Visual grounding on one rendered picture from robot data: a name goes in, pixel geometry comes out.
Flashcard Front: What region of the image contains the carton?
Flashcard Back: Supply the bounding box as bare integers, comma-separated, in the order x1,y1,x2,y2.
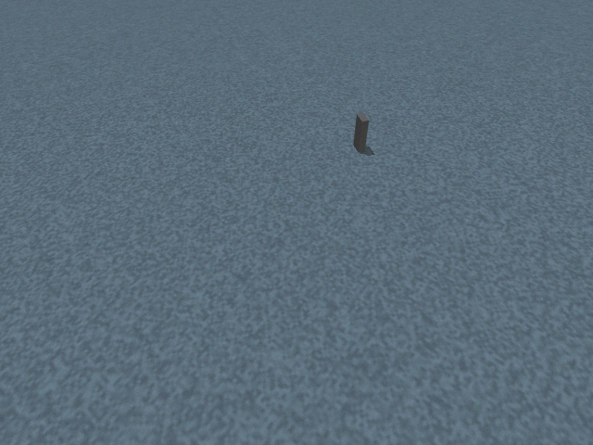
353,113,369,152

